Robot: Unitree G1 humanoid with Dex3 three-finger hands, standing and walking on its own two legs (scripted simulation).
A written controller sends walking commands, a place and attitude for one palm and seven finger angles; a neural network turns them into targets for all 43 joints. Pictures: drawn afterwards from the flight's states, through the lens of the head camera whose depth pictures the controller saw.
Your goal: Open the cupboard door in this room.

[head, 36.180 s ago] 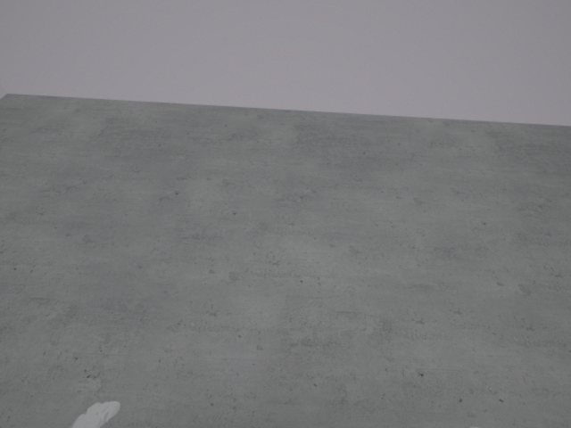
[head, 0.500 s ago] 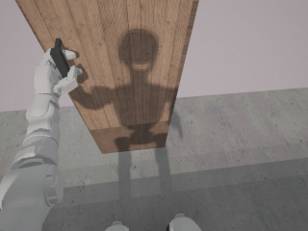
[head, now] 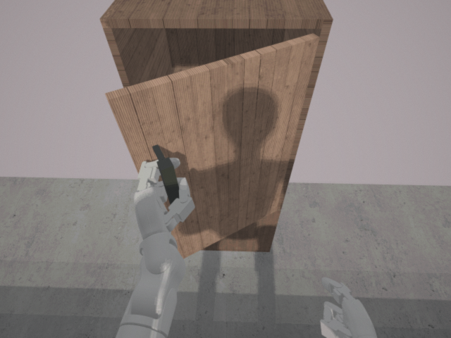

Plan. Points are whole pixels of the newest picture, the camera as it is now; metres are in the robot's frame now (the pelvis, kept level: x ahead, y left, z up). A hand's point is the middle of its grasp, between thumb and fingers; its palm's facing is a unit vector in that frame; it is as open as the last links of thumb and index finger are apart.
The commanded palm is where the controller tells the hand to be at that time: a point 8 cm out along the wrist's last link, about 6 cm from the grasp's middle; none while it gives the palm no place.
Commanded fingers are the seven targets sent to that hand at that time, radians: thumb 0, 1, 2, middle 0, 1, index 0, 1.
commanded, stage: pull the door open along its arc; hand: left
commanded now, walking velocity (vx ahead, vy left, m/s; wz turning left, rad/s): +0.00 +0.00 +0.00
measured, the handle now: (167, 178) +0.37 +0.13 +0.08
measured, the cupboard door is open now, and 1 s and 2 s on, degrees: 31 43 45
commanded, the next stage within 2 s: open thumb and fingers to let go in 0.32 s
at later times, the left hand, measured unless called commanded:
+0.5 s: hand (217, 227) +0.28 +0.03 +0.09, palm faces +0.36 -0.93 -0.05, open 6.2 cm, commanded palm +0.23 +0.07 +0.08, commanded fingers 0.00 0.55 0.75 -0.38 -1.31 -0.38 -1.31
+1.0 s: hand (206, 225) +0.28 +0.05 +0.09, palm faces +0.37 -0.93 -0.03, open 13.4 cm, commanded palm +0.23 +0.08 +0.08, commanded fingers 0.00 -0.50 0.30 -0.23 -0.80 -0.23 -0.80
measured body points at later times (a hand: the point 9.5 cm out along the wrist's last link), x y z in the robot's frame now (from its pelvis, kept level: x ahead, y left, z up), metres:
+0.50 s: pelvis +0.00 -0.04 +0.00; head +0.00 -0.07 +0.45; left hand +0.25 +0.08 +0.09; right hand +0.19 -0.25 -0.10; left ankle -0.02 +0.12 -0.71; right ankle +0.00 -0.12 -0.71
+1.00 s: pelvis -0.02 -0.02 +0.00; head -0.01 -0.04 +0.45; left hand +0.25 +0.10 +0.09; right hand +0.17 -0.23 -0.10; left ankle -0.02 +0.12 -0.71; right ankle +0.00 -0.12 -0.71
